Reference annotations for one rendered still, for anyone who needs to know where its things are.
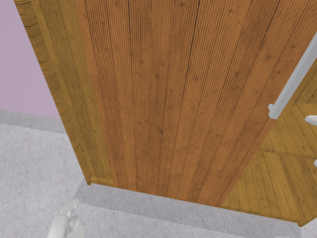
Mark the left robot hand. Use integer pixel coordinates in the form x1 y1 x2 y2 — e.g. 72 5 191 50
47 197 85 238

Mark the handle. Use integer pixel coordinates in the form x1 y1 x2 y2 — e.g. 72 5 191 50
268 32 317 119

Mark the right robot hand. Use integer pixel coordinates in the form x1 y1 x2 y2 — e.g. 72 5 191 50
304 115 317 167

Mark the wardrobe door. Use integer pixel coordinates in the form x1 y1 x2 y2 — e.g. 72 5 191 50
74 0 317 207
31 0 113 180

